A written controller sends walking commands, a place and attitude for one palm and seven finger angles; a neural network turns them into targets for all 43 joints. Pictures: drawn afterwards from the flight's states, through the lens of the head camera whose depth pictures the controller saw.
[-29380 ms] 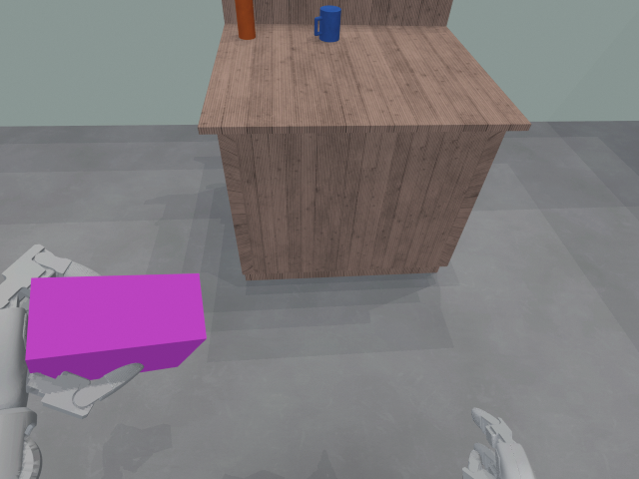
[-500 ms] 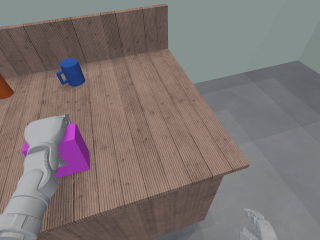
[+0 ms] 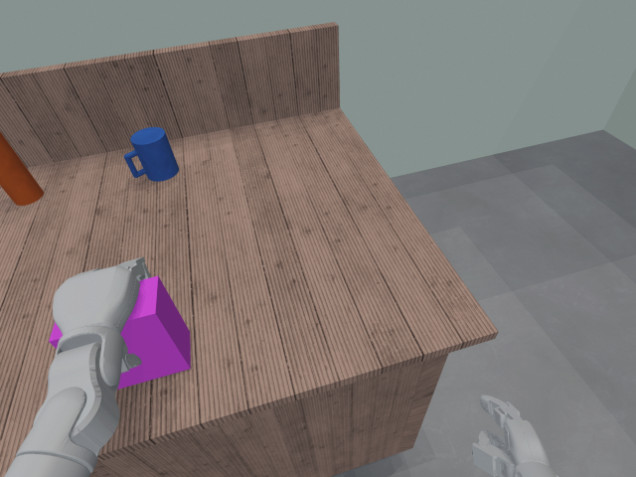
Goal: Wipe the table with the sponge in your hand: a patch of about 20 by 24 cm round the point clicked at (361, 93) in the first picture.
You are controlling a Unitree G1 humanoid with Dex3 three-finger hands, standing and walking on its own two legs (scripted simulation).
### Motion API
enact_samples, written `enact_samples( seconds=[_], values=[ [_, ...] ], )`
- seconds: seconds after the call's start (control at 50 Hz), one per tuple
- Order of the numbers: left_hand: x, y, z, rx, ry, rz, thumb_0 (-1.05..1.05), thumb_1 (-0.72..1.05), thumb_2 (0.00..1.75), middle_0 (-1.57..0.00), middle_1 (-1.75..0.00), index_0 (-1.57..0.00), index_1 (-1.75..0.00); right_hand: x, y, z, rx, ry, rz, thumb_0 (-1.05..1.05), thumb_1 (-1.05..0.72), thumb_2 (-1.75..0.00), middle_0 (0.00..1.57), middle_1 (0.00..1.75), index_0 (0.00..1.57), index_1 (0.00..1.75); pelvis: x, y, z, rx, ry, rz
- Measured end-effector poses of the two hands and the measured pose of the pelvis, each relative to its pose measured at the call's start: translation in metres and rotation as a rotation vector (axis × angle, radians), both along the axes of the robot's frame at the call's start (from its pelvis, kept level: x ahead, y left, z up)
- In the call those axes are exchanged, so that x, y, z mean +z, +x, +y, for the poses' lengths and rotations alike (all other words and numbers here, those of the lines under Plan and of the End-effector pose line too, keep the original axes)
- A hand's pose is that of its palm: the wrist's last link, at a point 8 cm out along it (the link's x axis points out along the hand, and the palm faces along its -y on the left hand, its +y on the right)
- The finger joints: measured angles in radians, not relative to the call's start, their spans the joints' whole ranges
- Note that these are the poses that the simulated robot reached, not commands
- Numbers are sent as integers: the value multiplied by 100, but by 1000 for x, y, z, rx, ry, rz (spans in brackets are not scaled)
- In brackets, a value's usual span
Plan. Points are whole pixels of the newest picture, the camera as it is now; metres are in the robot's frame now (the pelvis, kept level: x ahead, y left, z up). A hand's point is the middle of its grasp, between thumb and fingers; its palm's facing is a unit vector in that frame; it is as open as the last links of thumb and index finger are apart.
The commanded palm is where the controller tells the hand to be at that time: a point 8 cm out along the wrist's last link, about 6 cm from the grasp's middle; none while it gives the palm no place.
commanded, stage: wipe back along the first lane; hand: left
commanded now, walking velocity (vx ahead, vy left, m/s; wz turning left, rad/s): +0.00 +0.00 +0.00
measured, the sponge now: (136, 345) +0.26 +0.30 +0.01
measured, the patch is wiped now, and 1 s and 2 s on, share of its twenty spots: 1.00 1.00 1.00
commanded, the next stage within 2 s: lift the sponge slowly off the table in 0.14 s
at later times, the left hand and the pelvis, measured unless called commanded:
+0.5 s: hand (116, 340) +0.24 +0.29 +0.07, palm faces +0.00 -0.07 -1.00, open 10.6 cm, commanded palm +0.22 +0.28 +0.12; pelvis -0.01 +0.00 +0.00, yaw +0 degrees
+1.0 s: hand (112, 341) +0.23 +0.28 +0.08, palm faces +0.00 -0.09 -1.00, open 10.6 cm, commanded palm +0.21 +0.28 +0.15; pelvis -0.01 -0.01 +0.01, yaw +1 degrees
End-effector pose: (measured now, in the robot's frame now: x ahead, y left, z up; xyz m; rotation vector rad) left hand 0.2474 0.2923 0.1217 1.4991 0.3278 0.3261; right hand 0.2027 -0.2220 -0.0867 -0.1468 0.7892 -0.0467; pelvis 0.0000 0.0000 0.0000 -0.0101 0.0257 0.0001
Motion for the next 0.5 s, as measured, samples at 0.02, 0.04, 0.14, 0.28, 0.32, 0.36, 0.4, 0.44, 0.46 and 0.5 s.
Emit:
enact_samples(
  seconds=[0.02, 0.04, 0.14, 0.28, 0.32, 0.36, 0.4, 0.44, 0.46, 0.5],
  values=[
    [0, -2, 0, -1, -1, -1, 0, -52, 103, -64, -132, -67, -132, 1, 1, 1, 2, 1, -4, 1, -91, -90, 20, 30, 20, 29, 0, 0, 0, 0, 0, -2],
    [0, -3, -1, -1, -2, -1, 0, -52, 103, -64, -132, -67, -132, 1, 1, 1, 3, 2, -7, 1, -91, -90, 20, 30, 20, 29, 0, 0, 0, -2, 0, -4],
    [0, -12, -4, -1, -4, -6, 0, -52, 103, -64, -132, -67, -132, 4, 4, 3, 12, 7, -24, 1, -91, -90, 20, 30, 20, 29, 0, -1, -1, -3, 1, -10],
    [0, -23, -8, -3, -8, -7, 0, -52, 103, -64, -132, -66, -132, 5, 6, 5, 21, 9, -36, 1, -91, -90, 20, 30, 20, 29, 0, -3, -1, -2, 1, -18],
    [0, -25, -9, -1, -9, -7, 0, -52, 103, -64, -132, -66, -132, 5, 6, 5, 25, 8, -36, 1, -91, -90, 20, 30, 20, 29, 0, -4, -1, 0, 1, -21],
    [0, -26, -9, 0, -13, -5, 0, -52, 103, -64, -132, -66, -132, 5, 6, 6, 28, 4, -36, 1, -91, -90, 20, 30, 20, 29, 0, -5, -2, 0, 1, -24],
    [0, -26, -9, 1, -17, -1, 0, -52, 103, -64, -132, -66, -132, 5, 6, 6, 30, 1, -38, 1, -91, -90, 20, 30, 20, 29, 0, -5, -2, 2, 1, -27],
    [1, -27, -8, -1, -22, 3, 0, -52, 103, -64, -132, -66, -132, 6, 6, 6, 30, -2, -39, 1, -91, -90, 20, 30, 20, 29, 0, -6, -3, 1, 1, -31],
    [1, -27, -8, -2, -24, 6, 0, -52, 103, -64, -132, -66, -132, 6, 6, 6, 30, -4, -40, 1, -91, -90, 20, 30, 20, 29, 0, -6, -3, 1, 1, -33],
    [1, -27, -8, -5, -25, 11, 0, -52, 103, -64, -132, -67, -132, 7, 5, 6, 29, -7, -43, 1, -91, -90, 20, 30, 20, 29, 1, -7, -4, 2, 0, -36]
  ],
)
